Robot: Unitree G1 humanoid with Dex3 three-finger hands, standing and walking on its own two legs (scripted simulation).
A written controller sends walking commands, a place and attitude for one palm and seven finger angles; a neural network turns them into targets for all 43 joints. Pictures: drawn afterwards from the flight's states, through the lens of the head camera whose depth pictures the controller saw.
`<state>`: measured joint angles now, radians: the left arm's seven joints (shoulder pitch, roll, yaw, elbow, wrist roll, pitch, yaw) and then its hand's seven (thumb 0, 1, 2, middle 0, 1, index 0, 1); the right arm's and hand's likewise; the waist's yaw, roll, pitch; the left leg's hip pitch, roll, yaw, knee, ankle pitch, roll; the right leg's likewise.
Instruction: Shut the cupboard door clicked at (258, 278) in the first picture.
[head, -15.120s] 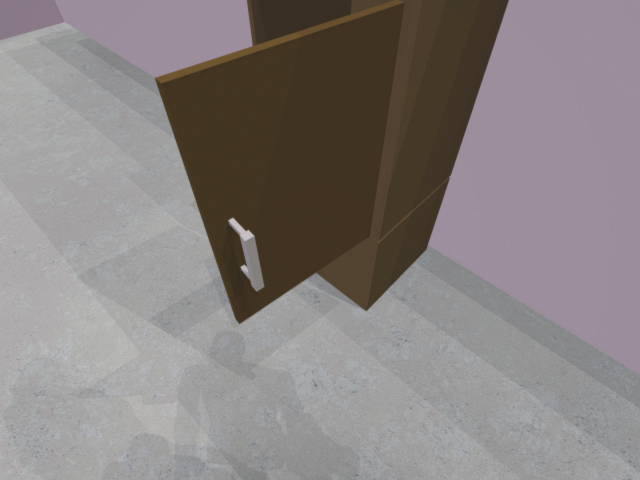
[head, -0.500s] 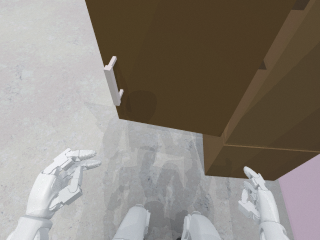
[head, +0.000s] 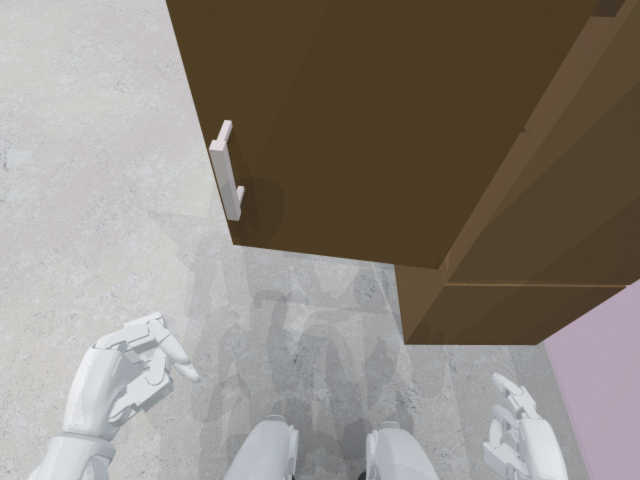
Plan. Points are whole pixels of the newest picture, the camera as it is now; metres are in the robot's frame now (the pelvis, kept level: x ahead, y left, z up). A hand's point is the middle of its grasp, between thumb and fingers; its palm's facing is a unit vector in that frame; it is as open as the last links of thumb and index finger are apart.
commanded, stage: raise the hand and make a fist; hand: left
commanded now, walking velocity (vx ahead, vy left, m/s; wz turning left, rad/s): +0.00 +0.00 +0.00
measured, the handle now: (230, 174) +0.53 +0.17 +0.03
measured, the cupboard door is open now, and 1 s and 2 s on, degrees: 83 83 83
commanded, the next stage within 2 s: bring the fist close to the handle in 0.84 s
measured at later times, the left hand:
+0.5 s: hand (170, 367) +0.23 +0.18 +0.04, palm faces -0.08 -1.00 -0.04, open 3.1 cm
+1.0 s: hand (184, 368) +0.23 +0.16 +0.04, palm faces -0.07 -1.00 -0.03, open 3.1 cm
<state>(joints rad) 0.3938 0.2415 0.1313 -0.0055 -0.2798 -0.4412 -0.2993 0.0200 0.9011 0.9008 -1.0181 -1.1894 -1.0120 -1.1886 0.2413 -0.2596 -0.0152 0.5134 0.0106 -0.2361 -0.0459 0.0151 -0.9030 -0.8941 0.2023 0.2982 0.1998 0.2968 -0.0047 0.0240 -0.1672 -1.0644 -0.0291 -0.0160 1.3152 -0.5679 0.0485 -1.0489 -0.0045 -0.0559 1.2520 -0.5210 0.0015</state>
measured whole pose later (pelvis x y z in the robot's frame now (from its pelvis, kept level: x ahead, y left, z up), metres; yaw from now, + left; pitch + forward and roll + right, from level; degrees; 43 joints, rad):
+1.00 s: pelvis +0.01 -0.02 +0.00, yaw +0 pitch +19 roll -3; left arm 0.38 0.25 0.14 -0.02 -0.29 -0.42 -0.32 0.02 0.90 0.90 -1.30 -1.50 -1.30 -1.50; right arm 0.22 -0.24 0.01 0.47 0.02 -0.15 -0.05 0.01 -0.90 -0.89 0.20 0.30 0.20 0.30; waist 0.00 0.04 -0.19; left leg -1.08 -0.01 -0.04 1.34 -0.60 0.02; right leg -1.06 0.01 -0.08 1.28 -0.56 -0.03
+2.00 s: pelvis +0.01 -0.01 -0.01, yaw -1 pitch +24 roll -2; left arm -0.45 0.30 0.24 0.74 -0.19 -0.47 -0.26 0.02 0.90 0.90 -1.30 -1.50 -1.30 -1.50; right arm 0.25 -0.26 0.01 0.60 0.01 -0.05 -0.02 0.01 -0.90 -0.89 0.20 0.30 0.20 0.30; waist -0.07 0.03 -0.18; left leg -1.16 -0.01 -0.01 1.32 -0.57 0.03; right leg -1.15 0.01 -0.05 1.27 -0.53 -0.01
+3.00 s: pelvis +0.00 -0.01 -0.02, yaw -1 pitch +26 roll -3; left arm -0.77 0.45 0.28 1.06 -0.16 -0.47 -0.41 -0.02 0.91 0.95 -1.30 -1.50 -1.30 -1.50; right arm 0.30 -0.27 0.03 0.64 0.01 0.00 -0.02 0.01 -0.90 -0.89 0.20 0.30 0.20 0.30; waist -0.12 0.03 -0.16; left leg -1.26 -0.01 -0.03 1.37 -0.57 0.03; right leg -1.24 0.02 -0.07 1.30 -0.52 -0.01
